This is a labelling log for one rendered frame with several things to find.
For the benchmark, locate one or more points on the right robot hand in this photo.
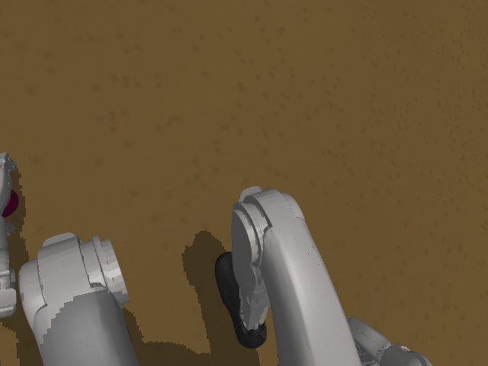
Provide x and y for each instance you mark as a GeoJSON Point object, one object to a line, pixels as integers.
{"type": "Point", "coordinates": [369, 342]}

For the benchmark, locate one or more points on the right robot foot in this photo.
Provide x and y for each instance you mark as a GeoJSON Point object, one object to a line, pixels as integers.
{"type": "Point", "coordinates": [229, 292]}

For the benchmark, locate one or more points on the left robot arm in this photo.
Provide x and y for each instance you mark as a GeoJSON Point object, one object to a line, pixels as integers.
{"type": "Point", "coordinates": [7, 276]}

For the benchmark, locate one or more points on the right robot arm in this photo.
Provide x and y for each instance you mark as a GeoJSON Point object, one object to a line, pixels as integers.
{"type": "Point", "coordinates": [400, 355]}

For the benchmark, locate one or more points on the tin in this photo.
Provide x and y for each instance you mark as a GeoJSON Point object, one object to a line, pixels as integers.
{"type": "Point", "coordinates": [11, 205]}

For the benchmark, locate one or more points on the left robot hand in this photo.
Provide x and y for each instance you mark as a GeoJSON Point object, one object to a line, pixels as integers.
{"type": "Point", "coordinates": [7, 165]}

